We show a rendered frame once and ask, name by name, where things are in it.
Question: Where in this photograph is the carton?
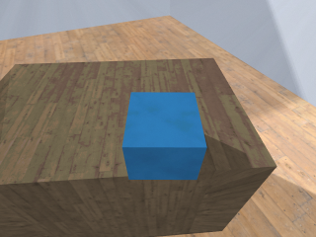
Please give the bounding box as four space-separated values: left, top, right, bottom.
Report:
122 92 207 180

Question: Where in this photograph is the pedestal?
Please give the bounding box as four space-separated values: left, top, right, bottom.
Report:
0 58 277 237

